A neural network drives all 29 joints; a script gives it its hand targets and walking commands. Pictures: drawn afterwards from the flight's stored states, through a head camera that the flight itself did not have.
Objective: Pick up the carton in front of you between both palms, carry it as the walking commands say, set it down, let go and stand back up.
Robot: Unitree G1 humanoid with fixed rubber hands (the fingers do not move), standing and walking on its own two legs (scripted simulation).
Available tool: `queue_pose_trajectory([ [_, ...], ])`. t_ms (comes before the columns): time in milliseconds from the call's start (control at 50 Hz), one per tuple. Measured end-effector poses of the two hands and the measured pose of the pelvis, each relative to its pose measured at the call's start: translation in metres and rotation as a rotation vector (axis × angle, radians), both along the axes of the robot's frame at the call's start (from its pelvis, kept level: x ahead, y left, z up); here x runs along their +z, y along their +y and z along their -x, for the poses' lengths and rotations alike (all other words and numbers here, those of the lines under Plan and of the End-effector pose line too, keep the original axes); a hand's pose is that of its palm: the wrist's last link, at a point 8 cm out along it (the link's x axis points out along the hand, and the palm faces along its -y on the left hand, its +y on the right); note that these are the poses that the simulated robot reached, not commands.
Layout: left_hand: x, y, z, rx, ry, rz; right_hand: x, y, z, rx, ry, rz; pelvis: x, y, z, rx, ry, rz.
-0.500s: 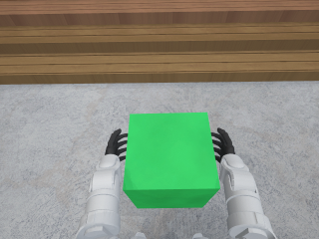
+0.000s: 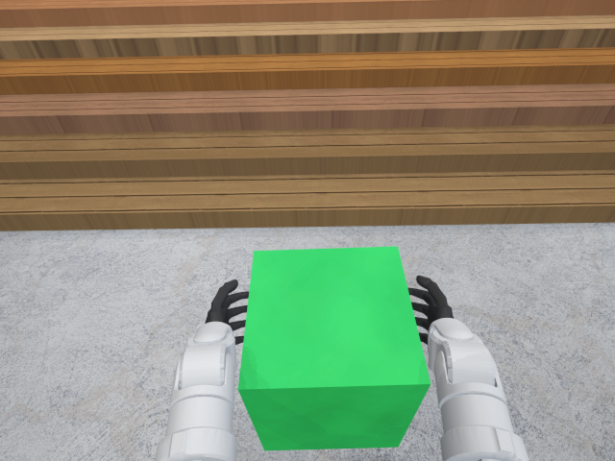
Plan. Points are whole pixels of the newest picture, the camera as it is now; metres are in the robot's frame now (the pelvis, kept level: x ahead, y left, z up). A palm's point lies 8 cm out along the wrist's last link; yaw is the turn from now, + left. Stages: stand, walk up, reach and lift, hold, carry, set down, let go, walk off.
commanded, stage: reach and lift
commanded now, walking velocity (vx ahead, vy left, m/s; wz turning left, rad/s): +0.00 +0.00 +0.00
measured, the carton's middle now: (328, 352) +0.31 +0.00 -0.05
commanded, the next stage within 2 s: hold in 0.80 s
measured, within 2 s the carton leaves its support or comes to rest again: neither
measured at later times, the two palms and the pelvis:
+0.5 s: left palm (219, 321) +0.31 +0.15 +0.04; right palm (439, 318) +0.31 -0.15 +0.04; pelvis +0.02 +0.00 +0.01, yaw +0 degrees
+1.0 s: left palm (214, 319) +0.30 +0.15 +0.06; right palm (445, 315) +0.30 -0.15 +0.06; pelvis +0.01 +0.00 +0.01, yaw +0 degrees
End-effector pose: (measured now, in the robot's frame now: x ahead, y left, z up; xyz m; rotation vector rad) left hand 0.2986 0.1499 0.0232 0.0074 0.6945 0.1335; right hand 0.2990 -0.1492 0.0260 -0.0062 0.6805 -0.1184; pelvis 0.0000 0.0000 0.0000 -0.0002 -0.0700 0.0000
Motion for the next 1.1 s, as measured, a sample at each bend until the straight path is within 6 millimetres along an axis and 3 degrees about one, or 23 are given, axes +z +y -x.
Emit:
queue_pose_trajectory([
  [620, 0.014, 0.000, -0.009, -0.022, -0.007, -0.033, 0.014, 0.000, -0.009, 0.023, -0.007, 0.029, 0.008, 0.000, -0.021, 0.002, -0.019, -0.001],
  [820, 0.019, 0.000, -0.006, -0.019, -0.012, -0.030, 0.018, 0.000, -0.006, 0.022, -0.013, 0.027, 0.008, 0.000, -0.019, 0.003, -0.032, -0.001],
  [980, 0.034, 0.000, 0.001, -0.017, -0.044, -0.026, 0.034, 0.000, 0.000, 0.018, -0.044, 0.024, 0.009, 0.000, -0.016, 0.001, -0.053, -0.002],
  [1100, 0.032, 0.000, 0.005, -0.015, -0.020, -0.021, 0.031, 0.000, 0.005, 0.012, -0.019, 0.017, 0.008, 0.000, -0.010, 0.000, -0.069, -0.001],
])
